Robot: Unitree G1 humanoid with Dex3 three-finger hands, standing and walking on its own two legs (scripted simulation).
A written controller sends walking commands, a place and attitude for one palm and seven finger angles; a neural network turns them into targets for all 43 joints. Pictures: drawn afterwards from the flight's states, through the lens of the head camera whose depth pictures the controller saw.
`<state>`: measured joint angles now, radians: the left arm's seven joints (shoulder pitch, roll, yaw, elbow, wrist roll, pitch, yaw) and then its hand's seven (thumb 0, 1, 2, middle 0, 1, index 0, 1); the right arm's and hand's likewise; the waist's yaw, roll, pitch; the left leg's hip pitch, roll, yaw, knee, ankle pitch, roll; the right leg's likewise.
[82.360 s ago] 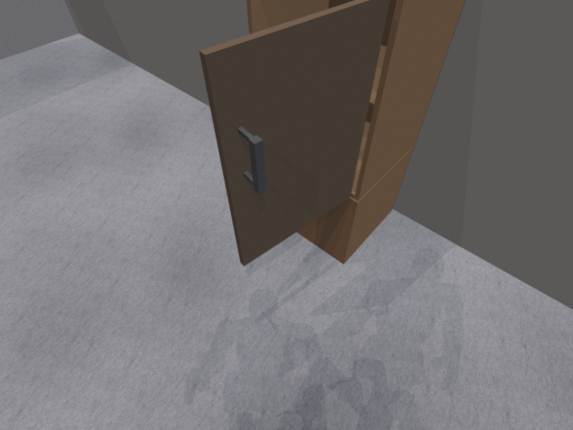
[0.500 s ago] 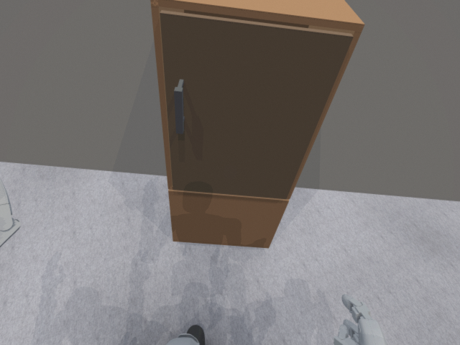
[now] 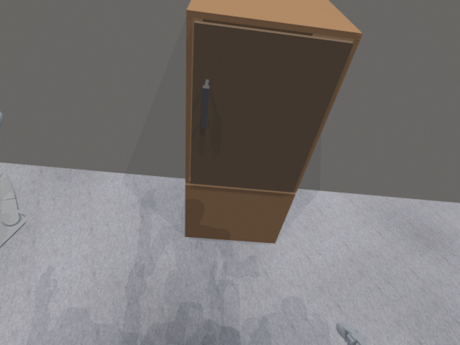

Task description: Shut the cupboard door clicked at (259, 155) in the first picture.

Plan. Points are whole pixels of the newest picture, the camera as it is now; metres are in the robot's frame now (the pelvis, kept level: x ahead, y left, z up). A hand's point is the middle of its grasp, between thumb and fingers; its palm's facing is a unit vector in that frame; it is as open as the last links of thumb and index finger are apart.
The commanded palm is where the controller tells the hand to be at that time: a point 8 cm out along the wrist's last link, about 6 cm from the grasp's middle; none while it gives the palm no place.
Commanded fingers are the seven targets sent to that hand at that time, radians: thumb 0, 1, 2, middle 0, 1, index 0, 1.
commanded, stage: stop stepping back and stand still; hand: left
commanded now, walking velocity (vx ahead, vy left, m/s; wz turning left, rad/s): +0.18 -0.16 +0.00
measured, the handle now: (205, 103) +0.76 +0.14 +0.04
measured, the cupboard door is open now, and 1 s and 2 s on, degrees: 0 0 0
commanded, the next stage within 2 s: let the arm hang, fingers relaxed in 0.86 s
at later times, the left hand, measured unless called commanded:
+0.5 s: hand (26, 219) +0.21 +0.29 +0.17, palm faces +0.47 -0.76 -0.44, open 7.4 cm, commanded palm +0.14 +0.32 +0.18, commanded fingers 0.00 0.90 0.90 -0.20 -0.30 -0.20 -0.30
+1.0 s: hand (49, 221) +0.23 +0.29 +0.13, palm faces +0.35 -0.79 -0.50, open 7.4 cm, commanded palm none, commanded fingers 0.00 0.90 0.90 -0.20 -0.30 -0.20 -0.30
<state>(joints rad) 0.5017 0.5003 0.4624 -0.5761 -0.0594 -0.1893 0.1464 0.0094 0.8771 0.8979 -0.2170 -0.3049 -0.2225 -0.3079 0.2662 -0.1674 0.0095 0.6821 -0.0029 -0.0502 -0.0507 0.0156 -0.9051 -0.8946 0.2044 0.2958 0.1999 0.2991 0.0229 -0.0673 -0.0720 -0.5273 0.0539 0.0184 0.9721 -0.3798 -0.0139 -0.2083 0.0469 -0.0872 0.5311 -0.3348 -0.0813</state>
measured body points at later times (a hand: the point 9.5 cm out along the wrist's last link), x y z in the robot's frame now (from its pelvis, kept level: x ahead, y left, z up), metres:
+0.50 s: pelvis +0.01 +0.02 +0.00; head +0.01 +0.03 +0.45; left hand +0.17 +0.33 +0.20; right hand +0.14 -0.22 -0.10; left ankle +0.02 +0.14 -0.73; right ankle +0.00 -0.07 -0.73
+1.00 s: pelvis +0.03 +0.02 +0.00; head +0.04 +0.01 +0.45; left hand +0.21 +0.33 +0.16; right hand +0.19 -0.22 -0.09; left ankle +0.03 +0.14 -0.73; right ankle +0.00 -0.07 -0.73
